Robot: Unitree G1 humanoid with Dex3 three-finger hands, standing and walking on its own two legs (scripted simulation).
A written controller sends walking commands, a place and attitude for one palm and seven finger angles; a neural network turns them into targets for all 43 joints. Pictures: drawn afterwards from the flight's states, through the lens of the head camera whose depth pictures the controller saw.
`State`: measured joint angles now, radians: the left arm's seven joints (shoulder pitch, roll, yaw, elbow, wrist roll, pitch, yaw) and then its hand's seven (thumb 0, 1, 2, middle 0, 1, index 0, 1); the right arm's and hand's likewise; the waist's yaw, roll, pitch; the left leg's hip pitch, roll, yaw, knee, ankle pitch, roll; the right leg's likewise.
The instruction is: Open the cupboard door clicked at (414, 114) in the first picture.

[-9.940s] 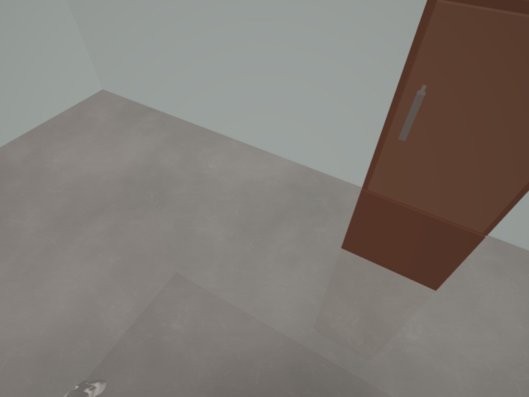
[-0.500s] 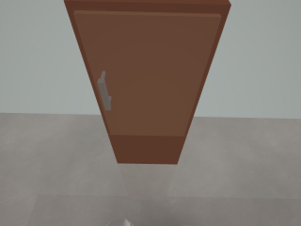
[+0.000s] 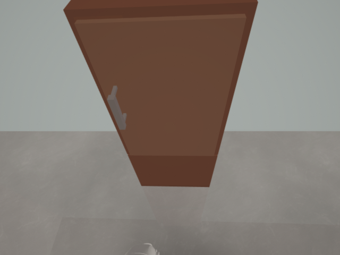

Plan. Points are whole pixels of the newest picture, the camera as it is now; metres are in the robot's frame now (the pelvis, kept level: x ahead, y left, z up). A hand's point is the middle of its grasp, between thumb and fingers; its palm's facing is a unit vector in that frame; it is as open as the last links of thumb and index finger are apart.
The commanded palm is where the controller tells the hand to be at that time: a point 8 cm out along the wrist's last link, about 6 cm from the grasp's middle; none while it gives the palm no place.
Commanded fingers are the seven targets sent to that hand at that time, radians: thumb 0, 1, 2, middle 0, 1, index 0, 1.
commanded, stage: come to a stop and stand still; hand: left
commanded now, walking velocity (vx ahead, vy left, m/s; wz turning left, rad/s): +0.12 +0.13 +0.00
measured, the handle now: (118, 108) +0.50 +0.20 +0.01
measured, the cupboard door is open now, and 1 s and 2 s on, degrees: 0 0 0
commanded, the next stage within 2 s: look again from close up in 0.52 s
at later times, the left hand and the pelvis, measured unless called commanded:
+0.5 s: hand out of the picture -0.05 +0.19 -0.16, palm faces +0.07 -0.98 -0.17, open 7.3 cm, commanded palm none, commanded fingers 0.00 0.90 0.90 -0.20 -0.30 -0.20 -0.30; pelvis -0.03 +0.02 +0.02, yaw +1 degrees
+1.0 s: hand out of the picture -0.02 +0.19 -0.16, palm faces +0.04 -0.97 -0.22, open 7.4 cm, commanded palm none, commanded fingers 0.00 0.90 0.90 -0.20 -0.30 -0.20 -0.30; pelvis -0.02 +0.02 +0.01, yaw +0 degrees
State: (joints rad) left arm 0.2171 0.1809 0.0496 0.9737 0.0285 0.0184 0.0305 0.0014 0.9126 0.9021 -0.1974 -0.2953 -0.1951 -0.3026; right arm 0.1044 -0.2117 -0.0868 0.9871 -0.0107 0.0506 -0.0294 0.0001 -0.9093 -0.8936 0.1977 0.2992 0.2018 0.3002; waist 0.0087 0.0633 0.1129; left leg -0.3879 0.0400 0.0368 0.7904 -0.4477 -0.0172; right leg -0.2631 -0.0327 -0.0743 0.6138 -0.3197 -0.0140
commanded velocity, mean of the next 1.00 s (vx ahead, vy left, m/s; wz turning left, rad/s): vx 0.02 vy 0.01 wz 0.00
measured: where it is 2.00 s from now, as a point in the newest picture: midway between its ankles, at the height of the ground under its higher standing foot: outside the picture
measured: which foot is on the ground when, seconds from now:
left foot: up 0.00-0.20, down 0.22-1.00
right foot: down 0.00-1.00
